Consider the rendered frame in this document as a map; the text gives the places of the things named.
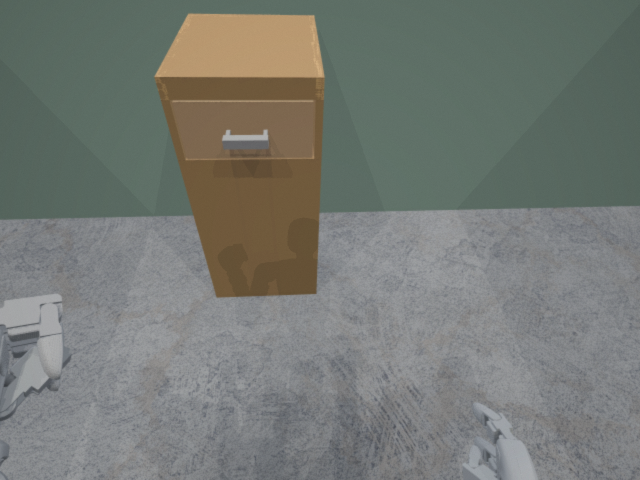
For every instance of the robot left hand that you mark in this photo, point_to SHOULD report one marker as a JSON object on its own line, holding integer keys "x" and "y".
{"x": 30, "y": 328}

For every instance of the robot right hand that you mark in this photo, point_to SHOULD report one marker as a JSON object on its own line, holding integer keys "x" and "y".
{"x": 510, "y": 460}

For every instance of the handle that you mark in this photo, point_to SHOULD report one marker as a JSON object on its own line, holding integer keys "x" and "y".
{"x": 245, "y": 141}

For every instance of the drawer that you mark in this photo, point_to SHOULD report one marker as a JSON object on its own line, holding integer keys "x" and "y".
{"x": 202, "y": 124}

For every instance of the cabinet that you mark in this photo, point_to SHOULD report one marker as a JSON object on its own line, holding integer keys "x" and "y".
{"x": 257, "y": 218}

